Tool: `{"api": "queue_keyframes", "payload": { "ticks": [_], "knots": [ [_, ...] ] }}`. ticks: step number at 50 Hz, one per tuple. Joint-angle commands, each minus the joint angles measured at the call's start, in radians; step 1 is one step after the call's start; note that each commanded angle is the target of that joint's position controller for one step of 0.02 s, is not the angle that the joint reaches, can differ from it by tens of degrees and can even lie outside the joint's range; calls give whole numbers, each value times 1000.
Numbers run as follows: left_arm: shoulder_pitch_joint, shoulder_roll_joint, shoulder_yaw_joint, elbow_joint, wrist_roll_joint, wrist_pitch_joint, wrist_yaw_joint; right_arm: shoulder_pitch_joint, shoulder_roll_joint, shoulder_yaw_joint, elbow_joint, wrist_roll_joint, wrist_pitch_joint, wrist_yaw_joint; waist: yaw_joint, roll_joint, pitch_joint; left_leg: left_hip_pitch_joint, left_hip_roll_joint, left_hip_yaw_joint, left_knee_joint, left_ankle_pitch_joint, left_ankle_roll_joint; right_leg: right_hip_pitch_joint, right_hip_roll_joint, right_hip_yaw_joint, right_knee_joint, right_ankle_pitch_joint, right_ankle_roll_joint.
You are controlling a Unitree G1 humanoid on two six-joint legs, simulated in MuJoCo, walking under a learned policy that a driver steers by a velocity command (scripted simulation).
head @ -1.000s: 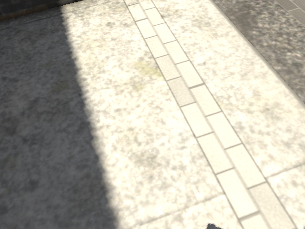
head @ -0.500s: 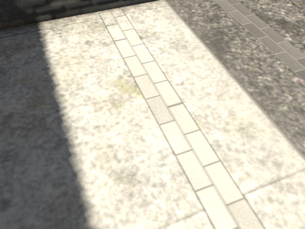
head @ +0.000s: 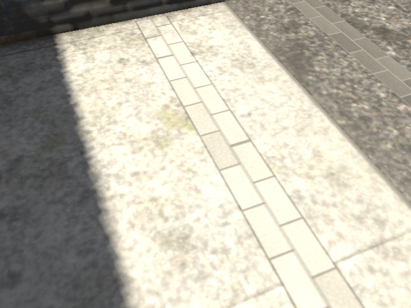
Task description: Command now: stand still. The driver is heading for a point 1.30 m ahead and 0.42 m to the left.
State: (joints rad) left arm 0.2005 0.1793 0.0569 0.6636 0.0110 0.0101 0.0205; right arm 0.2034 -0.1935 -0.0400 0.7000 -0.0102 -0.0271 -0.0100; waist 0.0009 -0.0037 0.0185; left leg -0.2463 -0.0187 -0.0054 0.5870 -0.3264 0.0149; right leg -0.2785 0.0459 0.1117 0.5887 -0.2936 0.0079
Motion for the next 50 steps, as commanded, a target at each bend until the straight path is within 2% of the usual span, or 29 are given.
{"api": "queue_keyframes", "payload": {
  "ticks": [1,24,25,26,27,28,29,30,31,32,34,35,37,38,39,40,41,42,43,44,45,46,48,50],
  "knots": [
    [-21,88,24,-72,0,-15,5,-23,-90,-23,-70,1,-16,-2,2,4,-47,-27,65,-74,-115,117,24,40,-57,54,-76,183,-22],
    [28,79,28,-15,-2,-18,25,4,-73,-25,-27,3,-18,-2,3,6,-30,-23,67,-90,-160,118,49,54,-61,45,-89,187,9],
    [46,67,26,-4,0,-16,26,19,-66,-23,-16,1,-16,-3,3,15,-51,-16,63,-90,-179,26,53,64,-49,30,-89,117,10],
    [53,66,26,2,-4,-15,27,26,-76,-26,-12,5,-12,-5,-1,33,-36,-21,62,-105,-205,-124,67,42,-25,1,-69,10,6],
    [54,76,30,2,-10,-18,28,43,-115,-39,-10,13,-6,-10,-13,73,-9,-20,87,-157,-244,-291,100,-18,8,-44,-9,-111,1],
    [37,82,31,-9,-16,-28,27,76,-148,-47,-1,19,-3,-14,-28,125,27,-6,164,-271,-312,-442,153,-108,17,-80,70,-165,-1],
    [8,92,31,-24,-27,-43,24,89,-175,-52,1,22,-3,-17,-37,157,78,3,259,-395,-377,-528,210,-197,-4,-107,134,-164,-8],
    [-34,96,29,-35,-36,-59,20,105,-190,-56,7,23,-9,-21,-53,158,123,-14,318,-487,-413,-521,251,-246,-41,-89,197,-155,-19],
    [-54,100,30,-40,-40,-72,15,121,-198,-56,17,19,-17,-22,-62,149,138,15,347,-522,-425,-459,272,-310,-68,-70,260,-190,-29],
    [-58,100,30,-41,-40,-81,8,127,-198,-56,22,18,-25,-20,-66,139,128,66,358,-522,-425,-390,278,-362,-91,-59,294,-223,-40],
    [-55,97,26,-32,-40,-95,-7,102,-194,-53,20,28,-31,-13,-57,107,92,115,317,-421,-416,-240,246,-334,-108,-74,205,-206,-59],
    [-48,90,23,-23,-37,-101,-14,81,-196,-53,18,33,-29,-8,-49,105,69,93,276,-344,-403,-157,227,-251,-92,-101,135,-161,-59],
    [18,80,24,12,-32,-106,-25,50,-206,-54,22,46,-19,1,-5,98,22,-3,207,-219,-354,-55,200,-17,-38,-167,-22,22,-50],
    [77,86,30,40,-30,-105,-28,53,-199,-51,27,48,-15,5,22,90,-1,-57,186,-183,-306,-45,187,106,-6,-195,-76,98,-44],
    [151,105,40,65,-31,-101,-26,58,-177,-43,29,44,-17,7,55,78,-29,-110,163,-161,-237,-37,164,220,6,-191,-92,97,-45],
    [250,142,53,80,-36,-100,-18,31,-131,-27,21,33,-26,11,107,34,-62,-207,117,-105,-69,-6,114,356,-70,-81,-132,50,-76],
    [357,250,72,79,-22,-101,-8,8,-49,-1,-16,14,-40,13,127,-215,-113,-393,7,24,327,-104,32,484,-320,307,-274,-60,-178],
    [376,281,75,76,-12,-110,-20,10,-115,-20,-43,40,-59,9,114,-267,-85,-571,-26,-58,535,-255,25,455,-441,632,-392,-244,-316],
    [299,224,55,63,-17,-119,-25,9,-171,-35,-37,59,-68,11,79,-150,10,-664,46,-99,627,-180,44,408,-434,578,-404,-352,-317],
    [243,186,41,51,-18,-122,-28,2,-179,-36,-28,58,-71,17,58,-106,55,-683,81,-90,634,-69,58,369,-385,466,-409,-309,-280],
    [196,182,34,42,-14,-121,-32,2,-166,-34,-16,42,-74,18,38,-62,56,-660,106,-82,610,17,58,329,-344,377,-423,-199,-250],
    [168,171,26,39,-12,-118,-33,1,-169,-38,-12,29,-74,21,21,-55,61,-626,129,-79,569,79,49,295,-309,293,-434,-65,-227],
    [184,149,16,52,-10,-114,-31,7,-140,-32,-1,25,-66,32,12,-75,42,-577,137,-45,535,163,24,259,-259,165,-448,147,-210],
    [222,154,14,74,-15,-110,-26,-34,-125,-26,-13,20,-58,33,22,-63,43,-588,133,-19,457,221,-3,255,-239,83,-450,305,-212]
  ]
}}
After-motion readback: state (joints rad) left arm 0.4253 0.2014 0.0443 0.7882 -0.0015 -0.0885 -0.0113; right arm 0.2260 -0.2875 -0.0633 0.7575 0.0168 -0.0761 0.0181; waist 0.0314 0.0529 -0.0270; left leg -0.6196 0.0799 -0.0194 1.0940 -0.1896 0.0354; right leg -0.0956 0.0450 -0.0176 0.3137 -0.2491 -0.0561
